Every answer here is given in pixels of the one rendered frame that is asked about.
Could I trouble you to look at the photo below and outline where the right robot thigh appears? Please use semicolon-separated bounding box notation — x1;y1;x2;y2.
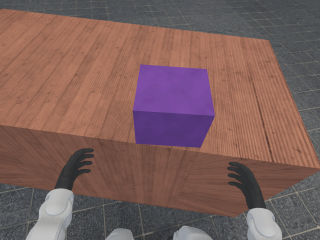
173;226;213;240

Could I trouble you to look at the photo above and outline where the left robot hand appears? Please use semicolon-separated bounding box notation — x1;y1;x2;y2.
54;148;94;191

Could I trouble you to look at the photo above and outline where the robot left forearm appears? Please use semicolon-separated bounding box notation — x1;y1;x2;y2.
26;188;74;240

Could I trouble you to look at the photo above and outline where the left robot thigh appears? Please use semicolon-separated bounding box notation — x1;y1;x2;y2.
105;228;135;240

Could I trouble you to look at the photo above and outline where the carton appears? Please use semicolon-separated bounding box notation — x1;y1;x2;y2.
133;64;215;148

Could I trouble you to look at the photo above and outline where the robot right forearm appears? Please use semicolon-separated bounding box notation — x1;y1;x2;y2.
246;208;282;240

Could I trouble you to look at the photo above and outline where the right robot hand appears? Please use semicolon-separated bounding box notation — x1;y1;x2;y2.
227;162;267;210

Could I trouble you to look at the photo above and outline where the robot thigh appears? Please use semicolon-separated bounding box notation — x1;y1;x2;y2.
173;226;213;240
105;228;135;240

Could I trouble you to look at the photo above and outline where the pedestal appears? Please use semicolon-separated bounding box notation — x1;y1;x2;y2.
0;8;320;218

